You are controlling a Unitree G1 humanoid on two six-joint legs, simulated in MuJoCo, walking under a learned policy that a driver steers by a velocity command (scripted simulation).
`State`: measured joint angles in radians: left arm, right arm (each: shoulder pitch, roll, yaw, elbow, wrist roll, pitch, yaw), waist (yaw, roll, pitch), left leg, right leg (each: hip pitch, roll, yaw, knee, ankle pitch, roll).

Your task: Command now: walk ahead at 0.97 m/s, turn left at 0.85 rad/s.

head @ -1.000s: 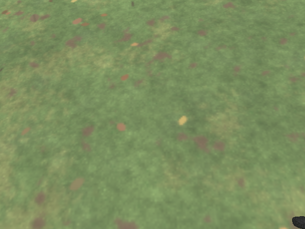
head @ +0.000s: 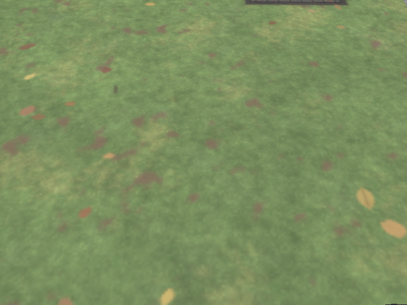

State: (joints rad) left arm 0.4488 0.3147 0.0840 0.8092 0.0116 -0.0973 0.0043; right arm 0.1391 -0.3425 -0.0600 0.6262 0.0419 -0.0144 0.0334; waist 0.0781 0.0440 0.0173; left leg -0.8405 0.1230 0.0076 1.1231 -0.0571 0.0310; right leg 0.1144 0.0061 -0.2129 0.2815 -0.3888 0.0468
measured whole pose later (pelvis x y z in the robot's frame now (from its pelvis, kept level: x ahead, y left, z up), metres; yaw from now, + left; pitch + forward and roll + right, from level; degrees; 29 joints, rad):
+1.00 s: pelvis +0.80 +0.25 -0.01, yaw +53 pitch +0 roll -3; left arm 0.51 0.29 0.05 0.88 -0.01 -0.10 -0.01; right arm -0.01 -0.28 -0.02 0.55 0.02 -0.06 0.06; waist 0.13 0.02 0.07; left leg -0.77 0.06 -0.02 0.77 0.01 0.09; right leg 0.25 0.03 -0.18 0.16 -0.40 0.02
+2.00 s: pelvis +1.04 +0.55 +0.01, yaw +5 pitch +2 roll +1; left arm 0.13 0.36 0.11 0.53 -0.02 0.06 0.03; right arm 0.10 -0.31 -0.09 0.78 -0.02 -0.01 0.00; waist 0.01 -0.04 0.05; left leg -0.33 -0.06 -0.09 0.50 -0.18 0.00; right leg -0.45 0.15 0.27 0.73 -0.39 0.00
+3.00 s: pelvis +1.09 +0.53 +0.01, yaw -15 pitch +2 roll -1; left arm 0.06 0.30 0.07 0.69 0.01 0.02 0.04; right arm 0.25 -0.32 -0.07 0.69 0.01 0.00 0.01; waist -0.04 -0.04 0.07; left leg -0.31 -0.03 0.00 0.59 -0.32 0.05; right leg -0.45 0.04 0.04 1.08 -0.55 0.05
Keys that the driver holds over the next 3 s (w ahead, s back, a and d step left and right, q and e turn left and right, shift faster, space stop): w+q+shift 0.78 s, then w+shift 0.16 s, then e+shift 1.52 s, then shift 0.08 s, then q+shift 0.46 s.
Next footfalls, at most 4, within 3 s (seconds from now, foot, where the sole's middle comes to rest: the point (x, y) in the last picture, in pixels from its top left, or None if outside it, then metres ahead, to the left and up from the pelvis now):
0.16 left None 0.34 0.08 -0.76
0.60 right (212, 221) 0.80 0.05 -0.76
1.08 left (87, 188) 0.90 0.55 -0.76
1.52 right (123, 143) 1.15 0.46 -0.76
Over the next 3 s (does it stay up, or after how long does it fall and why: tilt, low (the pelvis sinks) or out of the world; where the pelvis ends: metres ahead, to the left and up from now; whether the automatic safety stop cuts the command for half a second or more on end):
stays up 1.09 0.53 0.01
